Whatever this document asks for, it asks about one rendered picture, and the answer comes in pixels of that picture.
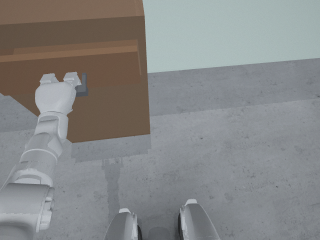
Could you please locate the left robot hand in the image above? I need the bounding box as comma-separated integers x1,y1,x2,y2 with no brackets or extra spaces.
35,72,82,116

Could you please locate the robot left forearm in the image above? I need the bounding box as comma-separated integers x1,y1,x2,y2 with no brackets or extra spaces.
0,111,69,196

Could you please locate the cabinet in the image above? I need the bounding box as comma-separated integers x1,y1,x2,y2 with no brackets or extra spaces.
0,0,151,143

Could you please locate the handle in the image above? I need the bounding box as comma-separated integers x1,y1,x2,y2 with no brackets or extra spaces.
74,72,89,97

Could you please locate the left robot upper arm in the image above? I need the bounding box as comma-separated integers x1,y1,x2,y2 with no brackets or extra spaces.
0,183,55,240

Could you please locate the right robot shin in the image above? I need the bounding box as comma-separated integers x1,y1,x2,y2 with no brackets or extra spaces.
182,199,197,240

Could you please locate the drawer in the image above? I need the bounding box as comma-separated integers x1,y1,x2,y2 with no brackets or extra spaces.
0,39,141,96

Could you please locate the right robot thigh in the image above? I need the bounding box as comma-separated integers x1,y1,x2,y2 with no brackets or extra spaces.
180,203,221,240

